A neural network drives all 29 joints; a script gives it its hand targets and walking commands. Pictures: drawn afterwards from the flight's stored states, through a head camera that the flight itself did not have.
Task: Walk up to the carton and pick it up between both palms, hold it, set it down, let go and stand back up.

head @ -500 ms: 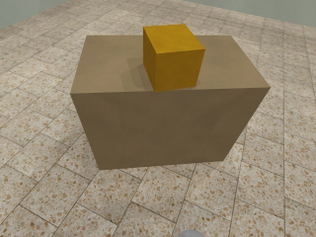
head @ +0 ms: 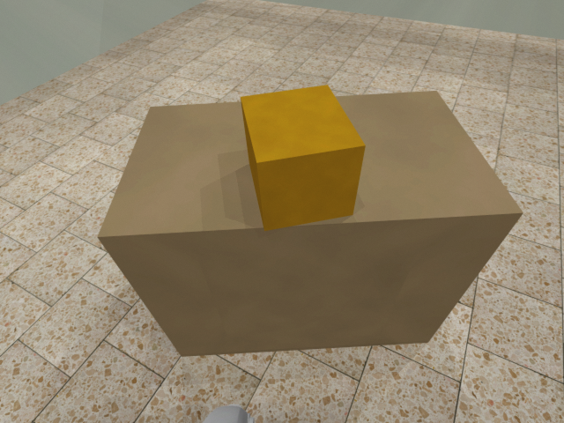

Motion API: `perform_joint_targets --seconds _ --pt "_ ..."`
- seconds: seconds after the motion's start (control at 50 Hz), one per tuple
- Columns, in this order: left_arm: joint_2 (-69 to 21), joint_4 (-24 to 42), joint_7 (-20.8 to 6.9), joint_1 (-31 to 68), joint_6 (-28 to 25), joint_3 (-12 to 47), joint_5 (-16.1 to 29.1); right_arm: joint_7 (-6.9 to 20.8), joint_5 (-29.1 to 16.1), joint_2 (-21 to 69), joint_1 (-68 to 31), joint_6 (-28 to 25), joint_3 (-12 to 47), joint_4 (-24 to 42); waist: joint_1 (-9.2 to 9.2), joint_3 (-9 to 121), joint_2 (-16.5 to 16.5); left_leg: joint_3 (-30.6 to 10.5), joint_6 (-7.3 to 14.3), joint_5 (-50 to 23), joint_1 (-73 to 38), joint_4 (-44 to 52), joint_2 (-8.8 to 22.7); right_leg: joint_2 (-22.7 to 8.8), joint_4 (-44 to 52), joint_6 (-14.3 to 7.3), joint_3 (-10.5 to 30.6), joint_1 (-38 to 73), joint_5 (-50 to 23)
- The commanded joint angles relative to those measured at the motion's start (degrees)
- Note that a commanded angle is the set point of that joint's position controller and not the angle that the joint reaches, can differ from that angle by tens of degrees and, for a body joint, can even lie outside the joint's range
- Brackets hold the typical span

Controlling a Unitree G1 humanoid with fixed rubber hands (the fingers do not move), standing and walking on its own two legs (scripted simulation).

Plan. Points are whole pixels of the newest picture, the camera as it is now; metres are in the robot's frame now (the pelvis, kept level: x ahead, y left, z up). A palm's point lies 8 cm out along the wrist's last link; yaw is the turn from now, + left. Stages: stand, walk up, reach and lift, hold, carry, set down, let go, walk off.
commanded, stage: walk up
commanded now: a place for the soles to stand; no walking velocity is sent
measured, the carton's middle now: (296, 156) +0.63 +0.02 +0.02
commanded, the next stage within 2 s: none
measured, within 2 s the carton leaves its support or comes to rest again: neither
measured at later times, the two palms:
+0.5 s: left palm (118, 416) +0.16 +0.28 -0.14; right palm out of the picture +0.15 -0.21 -0.13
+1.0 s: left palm (135, 394) +0.19 +0.26 -0.13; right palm out of the picture +0.13 -0.24 -0.14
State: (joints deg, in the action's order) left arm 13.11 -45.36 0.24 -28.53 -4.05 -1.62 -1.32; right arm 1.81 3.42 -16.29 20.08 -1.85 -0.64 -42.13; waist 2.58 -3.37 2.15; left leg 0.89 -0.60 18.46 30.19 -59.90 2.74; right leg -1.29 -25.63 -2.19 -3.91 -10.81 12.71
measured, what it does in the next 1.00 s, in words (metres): walks ahead: left foot, then right foot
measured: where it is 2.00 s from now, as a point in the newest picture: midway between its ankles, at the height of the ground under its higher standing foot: outside the picture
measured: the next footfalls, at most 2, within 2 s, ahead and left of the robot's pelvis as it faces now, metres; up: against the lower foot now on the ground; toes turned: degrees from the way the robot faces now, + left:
left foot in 0.20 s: +0.21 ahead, +0.14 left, +0.00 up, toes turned +3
right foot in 0.52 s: +0.16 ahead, -0.10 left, +0.00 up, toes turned -4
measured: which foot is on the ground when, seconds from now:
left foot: up 0.00-0.18, down 0.20-1.00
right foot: down 0.00-0.22, up 0.24-0.50, down 0.52-1.00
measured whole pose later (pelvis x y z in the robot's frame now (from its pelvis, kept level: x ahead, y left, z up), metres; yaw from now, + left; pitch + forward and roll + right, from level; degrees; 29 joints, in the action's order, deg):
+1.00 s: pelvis +0.12 +0.02 -0.01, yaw -4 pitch -1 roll +0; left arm 14.5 -52.5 0.3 -15.6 -1.1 3.3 0.3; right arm -0.1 0.1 -15.5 16.1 -0.3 3.5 -56.6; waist -0.7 -1.4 -0.3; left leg 5.9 0.1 10.8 14.8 -27.1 2.6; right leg -0.8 -28.5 0.3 -0.2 -12.2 15.0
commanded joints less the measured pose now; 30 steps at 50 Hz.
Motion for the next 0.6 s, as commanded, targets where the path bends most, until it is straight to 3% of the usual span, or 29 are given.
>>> perform_joint_targets --seconds 0.0,0.04,0.1,0.12,0.16,0.18,0.2,0.22,0.24,0.28,0.32,0.36,0.42,0.48,0.5,0.52,0.54,0.56,0.58 --pt "6.3 0.8 -0.1 -2.3 -1.2 -0.9 0.1 0.6 0.0 -0.1 0.4 0.2 0.3 2.2 -1.58 -2.4 -9.1 0.6 -0.7 -8.7 2.6 9.0 1.6 -10.6 12.0 -7.8 11.1 -1.5 0.0" --pt "7.0 0.1 -0.2 -2.9 -0.9 -0.8 -0.3 0.5 -0.2 0.4 -3.3 0.1 0.5 2.5 -0.51 -3.5 -10.1 2.3 -0.3 -11.1 0.1 15.9 0.7 -10.0 10.5 -7.2 9.0 -2.1 -2.9" --pt "8.0 -0.6 -0.2 -4.5 0.0 -0.6 -1.1 -0.4 -0.3 1.7 -5.4 -0.4 0.7 1.9 0.12 -2.6 -10.6 5.0 0.9 -14.6 -8.5 21.9 -2.3 -10.1 3.6 -6.9 6.4 -3.1 -18.6" --pt "8.4 -0.7 -0.2 -4.3 0.3 -0.5 -1.2 -0.8 -0.2 1.7 -4.0 -0.6 0.5 1.3 -0.7 -1.9 -9.6 5.1 1.4 -16.6 -12.3 24.6 -2.7 -10.0 0.7 -6.1 6.5 -3.6 -20.4" --pt "8.6 -0.1 -0.3 -3.2 0.7 0.1 -1.1 -1.7 0.0 -0.3 2.0 -1.4 -0.3 -1.1 -3.48 0.5 -4.7 4.4 2.7 -21.6 -23.2 32.3 -2.9 -7.3 -7.1 -3.4 6.4 -6.7 -14.8" --pt "5.8 0.2 -0.3 -4.8 1.1 1.7 -0.7 -2.2 -0.6 -3.8 6.1 -1.5 -1.0 -1.8 -5.49 4.1 1.1 -4.0 3.4 -24.1 -31.2 31.6 4.6 -5.6 -13.9 -1.5 5.6 -10.5 -4.6" --pt "2.3 0.5 -0.1 -8.0 1.6 2.8 -0.3 -2.5 -1.1 -7.0 7.9 -1.1 -1.9 -1.5 -5.42 7.3 8.9 -19.6 7.7 -26.3 -32.8 35.8 17.1 0.2 -26.5 1.3 2.5 -13.1 16.0" --pt "2.8 0.2 0.9 -8.9 3.1 2.4 -0.6 -3.1 -2.6 -7.8 7.0 -0.1 -1.9 -1.3 -4.75 5.7 6.1 -24.2 12.0 -24.0 -28.2 38.4 21.7 0.3 -33.3 1.8 4.8 -12.8 24.3" --pt "4.0 1.0 1.3 -6.4 4.0 2.0 -0.8 -3.7 -3.6 -7.4 3.3 0.6 -2.0 -0.6 -4.44 3.4 6.8 -24.2 13.8 -16.3 -24.7 41.4 21.2 -0.8 -36.9 2.1 5.8 -15.7 24.0" --pt "5.2 2.0 1.2 -1.1 4.2 1.3 -0.9 -3.8 -3.4 -4.3 -1.8 1.0 -1.0 0.1 -3.94 -1.6 5.2 -16.7 12.3 -11.1 -17.1 44.2 15.8 -1.8 -35.6 2.2 7.1 -15.3 21.0" --pt "4.4 0.9 0.9 -1.7 4.0 1.1 -0.6 -3.5 -2.7 -2.8 -4.1 0.6 -0.2 -0.1 -1.87 -1.2 5.4 -10.1 11.1 -15.7 -13.2 42.8 12.8 -2.1 -29.7 2.5 6.2 -10.7 17.7" --pt "3.0 -0.3 0.8 -2.1 3.8 1.3 -0.6 -3.3 -2.2 -2.3 -4.2 0.4 0.0 -0.9 -1.63 2.1 4.5 -5.9 10.6 -23.5 -14.8 39.4 10.9 -1.0 -24.0 2.5 4.3 -7.5 15.6" --pt "2.1 0.4 1.0 1.4 3.6 1.5 -0.4 -3.0 -2.2 -3.8 -4.8 1.0 0.0 -1.8 -2.1 4.7 5.0 -3.8 10.1 -24.6 -15.4 35.8 9.8 -0.3 -15.3 2.6 2.3 -3.8 7.6" --pt "3.1 0.9 1.3 3.0 3.4 1.3 -0.3 -2.2 -2.9 -4.7 -6.8 2.3 0.6 -2.4 -0.77 3.5 3.5 -3.0 7.4 -11.0 -8.2 34.4 8.4 0.0 -4.1 1.7 2.0 3.7 -4.3" --pt "4.7 1.3 1.3 3.8 3.4 1.0 -0.4 -1.9 -3.2 -3.6 -5.8 2.6 1.3 -2.7 -1.19 2.9 1.5 -2.9 5.7 -4.6 -5.8 34.7 7.8 -2.7 -3.8 0.8 5.9 4.4 -4.3" --pt "6.8 2.0 1.3 5.4 3.3 0.7 -0.2 -1.7 -3.4 -1.9 -4.1 2.8 2.2 -3.1 -2.27 1.9 -4.0 -1.4 3.6 3.1 -5.7 33.0 5.4 -8.4 0.9 -0.6 14.0 1.3 -0.1" --pt "9.7 1.5 1.1 8.1 3.3 0.4 1.3 -1.9 -3.6 -1.0 -2.9 3.3 2.6 -4.1 -3.87 -0.8 -6.9 1.0 2.4 2.1 -14.4 30.2 2.2 -11.3 5.4 -2.9 17.6 -11.4 8.6" --pt "9.9 0.7 0.9 10.2 3.5 0.4 1.9 -2.0 -3.0 -1.7 -2.9 3.5 2.3 -5.0 -4.54 -3.2 -7.2 0.9 2.3 0.5 -19.4 29.5 1.5 -10.1 8.3 -3.0 17.5 -18.1 14.9" --pt "8.9 0.3 0.7 11.2 3.4 1.0 2.0 -1.9 -2.8 -2.9 -3.1 3.3 2.2 -5.7 -4.66 -4.2 -7.2 0.4 2.3 -0.4 -19.6 30.5 1.5 -8.3 8.9 -1.9 15.5 -18.6 15.4"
